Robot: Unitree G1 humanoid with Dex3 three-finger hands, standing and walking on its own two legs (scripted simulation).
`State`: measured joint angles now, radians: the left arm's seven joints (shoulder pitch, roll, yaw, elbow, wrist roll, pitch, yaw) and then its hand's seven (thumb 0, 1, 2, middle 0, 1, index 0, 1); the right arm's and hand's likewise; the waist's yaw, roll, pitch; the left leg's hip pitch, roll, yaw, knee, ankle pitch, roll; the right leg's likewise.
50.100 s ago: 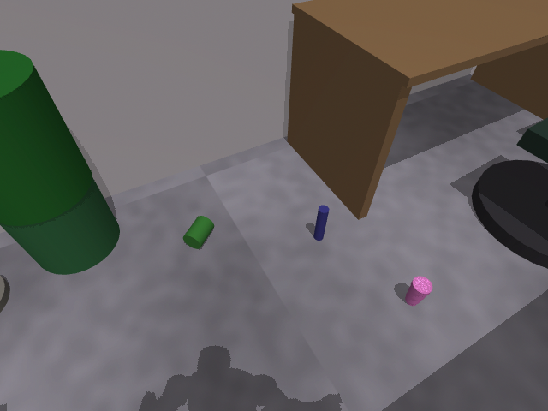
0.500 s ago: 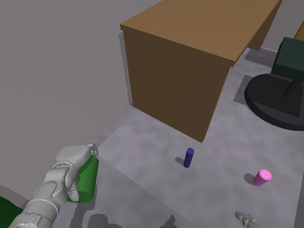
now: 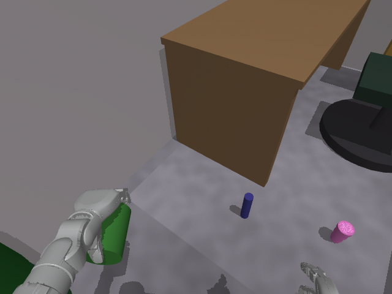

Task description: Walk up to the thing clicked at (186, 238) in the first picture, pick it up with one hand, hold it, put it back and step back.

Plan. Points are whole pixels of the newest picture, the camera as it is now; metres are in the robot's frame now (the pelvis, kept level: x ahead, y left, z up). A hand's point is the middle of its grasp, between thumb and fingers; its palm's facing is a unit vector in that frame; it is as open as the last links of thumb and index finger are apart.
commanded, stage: hold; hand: left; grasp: from above
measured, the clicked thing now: (108, 232) +0.29 +0.23 -0.08
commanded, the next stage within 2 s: crouch in 0.94 s
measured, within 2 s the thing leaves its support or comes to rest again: neither
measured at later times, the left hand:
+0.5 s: hand (100, 224) +0.28 +0.22 -0.02, palm faces -0.43 -0.05 -0.90, open 14.1 cm
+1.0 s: hand (101, 218) +0.30 +0.22 -0.02, palm faces -0.45 -0.05 -0.89, open 14.1 cm
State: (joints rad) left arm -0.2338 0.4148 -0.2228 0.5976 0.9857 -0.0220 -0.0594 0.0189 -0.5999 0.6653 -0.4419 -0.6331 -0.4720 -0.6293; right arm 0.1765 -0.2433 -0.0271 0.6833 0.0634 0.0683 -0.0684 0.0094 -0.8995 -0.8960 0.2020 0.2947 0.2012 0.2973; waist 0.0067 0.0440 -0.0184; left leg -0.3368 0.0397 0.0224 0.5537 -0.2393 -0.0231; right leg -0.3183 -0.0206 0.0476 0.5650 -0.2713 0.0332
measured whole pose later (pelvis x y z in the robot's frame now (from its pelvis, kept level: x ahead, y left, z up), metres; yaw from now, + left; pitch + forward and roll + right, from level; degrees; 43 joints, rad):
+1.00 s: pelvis +0.00 +0.00 +0.01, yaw +0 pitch +0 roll +0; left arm -0.23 0.43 -0.21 0.56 0.97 -0.03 -0.10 0.02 -0.56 0.70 -0.36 -0.69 -0.39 -0.68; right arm 0.16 -0.24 -0.02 0.68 0.07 0.08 -0.08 0.01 -0.90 -0.90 0.20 0.29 0.20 0.30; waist 0.02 0.05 0.00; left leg -0.27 0.04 0.03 0.49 -0.22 -0.02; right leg -0.26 -0.02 0.05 0.50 -0.25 0.03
